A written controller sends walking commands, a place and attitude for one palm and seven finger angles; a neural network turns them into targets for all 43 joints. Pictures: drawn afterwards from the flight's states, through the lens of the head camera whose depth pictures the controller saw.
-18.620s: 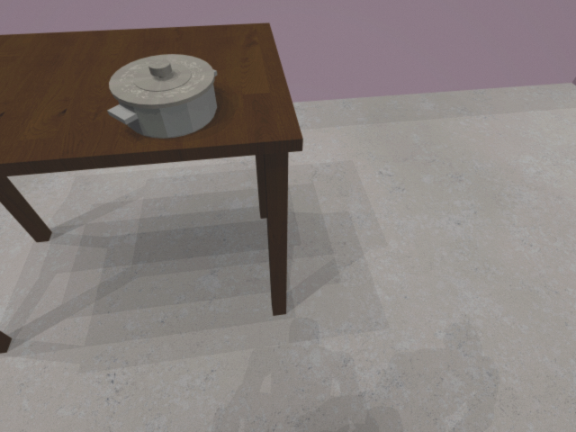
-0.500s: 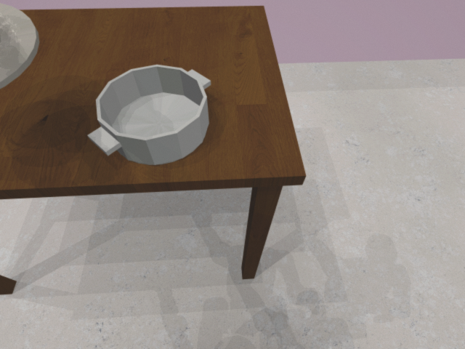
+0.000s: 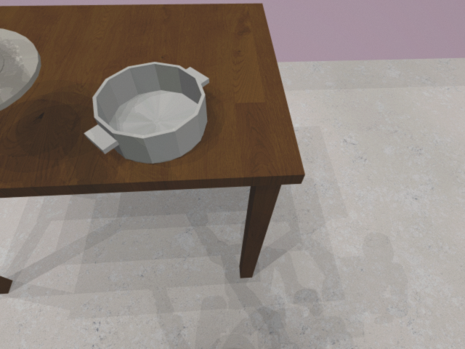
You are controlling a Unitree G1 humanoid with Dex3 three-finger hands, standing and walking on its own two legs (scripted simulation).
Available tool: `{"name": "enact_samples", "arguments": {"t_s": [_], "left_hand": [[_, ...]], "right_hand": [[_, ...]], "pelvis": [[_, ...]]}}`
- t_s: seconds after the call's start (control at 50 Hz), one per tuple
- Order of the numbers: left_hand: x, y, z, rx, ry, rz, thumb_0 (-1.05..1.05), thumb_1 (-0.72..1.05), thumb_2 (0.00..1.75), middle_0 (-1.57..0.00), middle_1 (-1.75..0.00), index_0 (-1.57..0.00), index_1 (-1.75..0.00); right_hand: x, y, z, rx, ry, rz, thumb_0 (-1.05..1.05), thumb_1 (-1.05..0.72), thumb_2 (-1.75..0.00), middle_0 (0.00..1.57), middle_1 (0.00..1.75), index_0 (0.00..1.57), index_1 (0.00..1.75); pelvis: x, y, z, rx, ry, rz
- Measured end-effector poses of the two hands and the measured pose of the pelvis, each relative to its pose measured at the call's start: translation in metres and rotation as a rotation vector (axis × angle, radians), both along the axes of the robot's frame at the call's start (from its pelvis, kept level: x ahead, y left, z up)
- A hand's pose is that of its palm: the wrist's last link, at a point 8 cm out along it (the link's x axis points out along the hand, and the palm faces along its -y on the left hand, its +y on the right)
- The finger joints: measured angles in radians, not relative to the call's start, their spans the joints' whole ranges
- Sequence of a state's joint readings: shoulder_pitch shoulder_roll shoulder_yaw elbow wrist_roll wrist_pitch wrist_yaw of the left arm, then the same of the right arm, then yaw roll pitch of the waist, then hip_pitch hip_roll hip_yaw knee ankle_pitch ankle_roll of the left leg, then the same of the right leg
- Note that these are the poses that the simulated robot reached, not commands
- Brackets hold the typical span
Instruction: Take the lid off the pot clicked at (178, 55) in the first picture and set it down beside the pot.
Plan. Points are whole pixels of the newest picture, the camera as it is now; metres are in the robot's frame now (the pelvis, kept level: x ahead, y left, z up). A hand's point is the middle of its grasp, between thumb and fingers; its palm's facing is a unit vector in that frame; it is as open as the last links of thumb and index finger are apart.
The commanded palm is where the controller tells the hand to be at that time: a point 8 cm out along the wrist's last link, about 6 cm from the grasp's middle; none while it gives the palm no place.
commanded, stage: lower the lid onto the table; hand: left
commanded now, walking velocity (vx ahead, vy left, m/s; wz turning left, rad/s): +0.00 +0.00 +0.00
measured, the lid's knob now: out of the picture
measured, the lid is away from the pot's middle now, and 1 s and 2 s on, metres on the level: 0.24 0.24 0.22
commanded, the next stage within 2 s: open the fingers wide in 1.68 s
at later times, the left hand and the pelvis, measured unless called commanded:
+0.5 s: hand out of the picture +0.47 +0.33 +0.22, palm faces -0.34 -0.22 -0.91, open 6.5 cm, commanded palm +0.49 +0.34 +0.29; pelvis +0.00 +0.00 +0.00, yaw -1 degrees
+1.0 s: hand out of the picture +0.47 +0.34 +0.18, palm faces -0.39 -0.23 -0.89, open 6.5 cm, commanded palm +0.50 +0.35 +0.25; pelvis -0.01 +0.01 -0.01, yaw -1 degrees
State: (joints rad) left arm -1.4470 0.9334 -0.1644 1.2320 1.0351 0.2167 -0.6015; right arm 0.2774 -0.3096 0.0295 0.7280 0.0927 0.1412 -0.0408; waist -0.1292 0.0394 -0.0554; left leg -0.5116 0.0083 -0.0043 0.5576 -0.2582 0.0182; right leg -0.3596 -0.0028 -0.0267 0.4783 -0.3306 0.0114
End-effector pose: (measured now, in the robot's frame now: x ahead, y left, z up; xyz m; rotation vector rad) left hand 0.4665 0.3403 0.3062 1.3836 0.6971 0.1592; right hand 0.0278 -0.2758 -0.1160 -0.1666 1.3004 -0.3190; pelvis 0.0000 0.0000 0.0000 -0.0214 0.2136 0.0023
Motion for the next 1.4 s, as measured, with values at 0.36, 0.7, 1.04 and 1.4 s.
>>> {"name": "enact_samples", "arguments": {"t_s": [0.36,0.7,1.04,1.4], "left_hand": [[0.004,-0.014,-0.021,-0.038,0.024,-0.068,0.06,0.42,0.50,-0.67,-0.97,-0.76,-0.97],[0.010,-0.004,-0.047,-0.039,0.063,-0.073,0.06,0.42,0.49,-0.67,-0.97,-0.76,-0.97],[0.007,0.002,-0.070,-0.050,0.097,-0.094,0.06,0.42,0.49,-0.66,-0.97,-0.76,-0.97],[0.002,0.006,-0.093,-0.068,0.128,-0.111,0.06,0.42,0.49,-0.66,-0.97,-0.76,-0.97]], "right_hand": [[-0.008,0.001,0.000,-0.019,-0.017,-0.014,0.01,-0.91,-0.90,0.20,0.30,0.20,0.30],[-0.026,0.002,-0.001,-0.030,0.046,-0.044,0.01,-0.91,-0.90,0.20,0.30,0.20,0.30],[-0.027,0.006,-0.002,-0.039,0.035,-0.047,0.01,-0.91,-0.90,0.20,0.30,0.20,0.30],[-0.049,0.008,-0.001,-0.067,0.068,-0.061,0.01,-0.91,-0.90,0.20,0.30,0.20,0.30]], "pelvis": [[-0.006,0.000,-0.002,-0.002,0.003,-0.006],[-0.004,0.004,-0.004,-0.008,0.019,-0.010],[-0.008,0.007,-0.008,-0.015,0.028,-0.015],[-0.016,0.011,-0.011,-0.024,0.036,-0.014]]}}
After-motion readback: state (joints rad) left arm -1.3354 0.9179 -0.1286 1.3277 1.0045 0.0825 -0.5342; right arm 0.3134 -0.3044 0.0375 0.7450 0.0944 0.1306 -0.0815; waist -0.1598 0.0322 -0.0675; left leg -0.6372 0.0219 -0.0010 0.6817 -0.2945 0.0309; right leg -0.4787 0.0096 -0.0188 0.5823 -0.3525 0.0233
